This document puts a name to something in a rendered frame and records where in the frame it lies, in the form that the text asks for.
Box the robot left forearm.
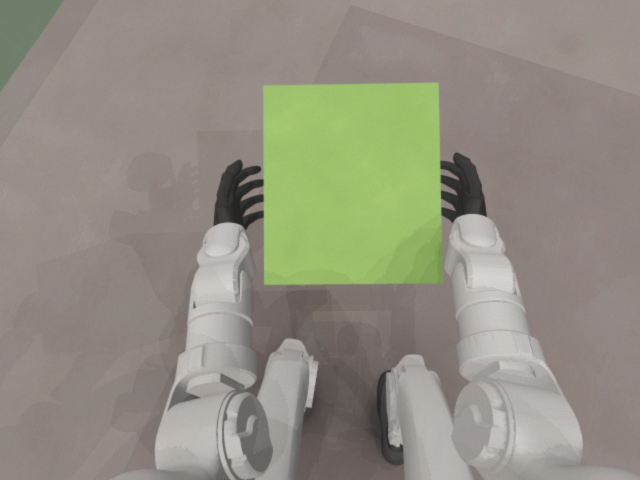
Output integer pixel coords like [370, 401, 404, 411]
[155, 223, 257, 469]

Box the left robot upper arm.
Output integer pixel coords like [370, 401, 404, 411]
[111, 390, 273, 480]

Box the carton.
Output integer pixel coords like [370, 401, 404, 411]
[263, 83, 443, 285]

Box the robot left hand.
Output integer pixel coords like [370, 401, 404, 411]
[213, 160, 264, 230]

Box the robot right forearm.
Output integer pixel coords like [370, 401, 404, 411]
[443, 214, 583, 450]

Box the right robot foot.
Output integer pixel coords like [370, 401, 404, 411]
[377, 370, 404, 465]

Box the left robot shin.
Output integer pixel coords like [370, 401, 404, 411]
[264, 339, 310, 375]

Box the robot right hand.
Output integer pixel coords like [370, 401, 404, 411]
[440, 152, 487, 224]

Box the right robot upper arm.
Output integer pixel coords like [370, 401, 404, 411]
[451, 377, 640, 480]

